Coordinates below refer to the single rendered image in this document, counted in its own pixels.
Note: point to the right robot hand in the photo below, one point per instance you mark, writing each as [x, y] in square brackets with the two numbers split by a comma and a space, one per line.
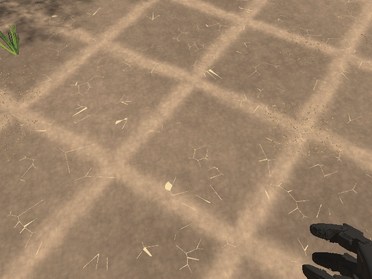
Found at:
[349, 267]

